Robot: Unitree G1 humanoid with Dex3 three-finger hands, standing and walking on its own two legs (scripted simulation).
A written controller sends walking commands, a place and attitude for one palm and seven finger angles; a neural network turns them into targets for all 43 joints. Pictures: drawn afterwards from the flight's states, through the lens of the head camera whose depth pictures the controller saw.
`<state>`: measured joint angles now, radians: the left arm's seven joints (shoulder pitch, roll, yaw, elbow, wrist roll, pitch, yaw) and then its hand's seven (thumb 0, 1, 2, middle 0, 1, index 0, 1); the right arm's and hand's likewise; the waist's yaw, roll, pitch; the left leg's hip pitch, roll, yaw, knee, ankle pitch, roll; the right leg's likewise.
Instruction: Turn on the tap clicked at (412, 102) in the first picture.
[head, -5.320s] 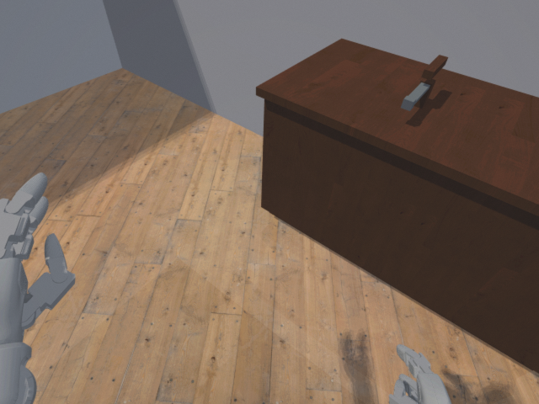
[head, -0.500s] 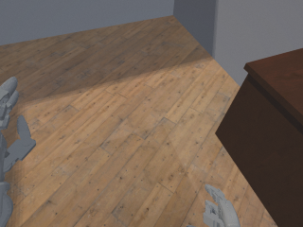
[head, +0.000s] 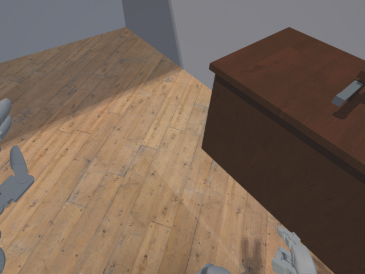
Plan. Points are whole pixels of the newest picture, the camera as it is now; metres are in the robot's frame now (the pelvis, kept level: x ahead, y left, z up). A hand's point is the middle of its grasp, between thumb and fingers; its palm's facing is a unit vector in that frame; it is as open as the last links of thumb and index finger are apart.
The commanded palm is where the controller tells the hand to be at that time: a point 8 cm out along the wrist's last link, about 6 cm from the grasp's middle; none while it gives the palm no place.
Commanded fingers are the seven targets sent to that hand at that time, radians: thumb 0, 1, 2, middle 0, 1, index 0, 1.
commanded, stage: turn to face it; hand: left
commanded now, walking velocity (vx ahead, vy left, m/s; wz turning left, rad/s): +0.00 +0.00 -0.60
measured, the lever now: (339, 99) +0.64 -0.44 +0.03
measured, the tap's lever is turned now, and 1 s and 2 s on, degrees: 0 0 0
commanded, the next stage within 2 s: take the last steps up to it in 1.80 s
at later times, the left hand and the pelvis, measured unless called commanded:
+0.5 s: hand (146, 181) +0.22 +0.08 +0.19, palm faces +0.08 -0.83 -0.55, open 7.4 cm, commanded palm +0.18 +0.14 +0.19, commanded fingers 0.00 0.90 0.90 -0.20 -0.30 -0.20 -0.30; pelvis -0.06 -0.07 +0.01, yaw -18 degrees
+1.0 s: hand (208, 205) +0.20 -0.01 +0.17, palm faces -0.11 -0.88 -0.46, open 7.4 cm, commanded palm +0.16 +0.07 +0.19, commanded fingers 0.00 0.90 0.90 -0.20 -0.30 -0.20 -0.30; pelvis -0.13 -0.08 -0.01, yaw -34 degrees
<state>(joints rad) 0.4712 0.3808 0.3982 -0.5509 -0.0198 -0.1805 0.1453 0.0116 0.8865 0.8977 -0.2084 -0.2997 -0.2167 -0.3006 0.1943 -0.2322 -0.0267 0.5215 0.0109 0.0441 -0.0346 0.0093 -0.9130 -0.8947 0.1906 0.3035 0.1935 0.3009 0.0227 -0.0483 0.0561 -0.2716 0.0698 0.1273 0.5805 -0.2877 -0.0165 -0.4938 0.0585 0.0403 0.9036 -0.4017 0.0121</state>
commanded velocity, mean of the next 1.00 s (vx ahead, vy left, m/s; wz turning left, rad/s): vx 0.00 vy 0.00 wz -0.60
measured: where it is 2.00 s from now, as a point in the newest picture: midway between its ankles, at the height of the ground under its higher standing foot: outside the picture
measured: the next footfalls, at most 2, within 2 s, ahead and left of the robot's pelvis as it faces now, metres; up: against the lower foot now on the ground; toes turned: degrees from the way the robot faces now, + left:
right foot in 0.24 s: +0.01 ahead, -0.16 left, +0.00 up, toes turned -16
left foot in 0.70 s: +0.00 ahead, +0.07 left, +0.00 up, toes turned -20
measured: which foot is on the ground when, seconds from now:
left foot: down 0.00-0.24, up 0.26-0.68, down 0.70-0.94, up 0.96-1.00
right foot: up 0.00-0.22, down 0.24-0.72, up 0.74-0.92, down 0.94-1.00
